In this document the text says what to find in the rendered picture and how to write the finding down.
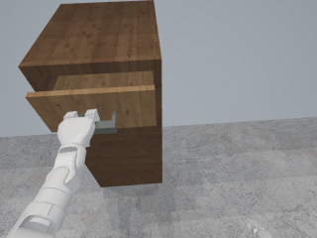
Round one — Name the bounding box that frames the right robot hand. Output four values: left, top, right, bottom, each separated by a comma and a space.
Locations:
244, 219, 271, 238

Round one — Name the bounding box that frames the handle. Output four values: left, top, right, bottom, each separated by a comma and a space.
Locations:
78, 111, 118, 135

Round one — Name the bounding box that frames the cabinet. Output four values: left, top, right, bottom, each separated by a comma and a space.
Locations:
18, 0, 162, 187

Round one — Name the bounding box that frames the left robot hand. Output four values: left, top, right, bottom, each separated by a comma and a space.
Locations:
57, 108, 100, 148

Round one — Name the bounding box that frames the robot left forearm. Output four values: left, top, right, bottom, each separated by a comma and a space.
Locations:
5, 143, 86, 238

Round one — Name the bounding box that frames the left robot upper arm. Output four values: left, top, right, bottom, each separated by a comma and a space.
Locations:
11, 226, 55, 238

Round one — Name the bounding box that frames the drawer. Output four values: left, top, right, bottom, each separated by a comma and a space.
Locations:
25, 70, 157, 133

